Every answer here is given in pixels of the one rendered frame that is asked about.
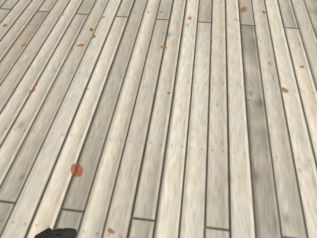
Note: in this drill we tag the left robot hand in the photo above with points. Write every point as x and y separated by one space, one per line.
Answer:
57 233

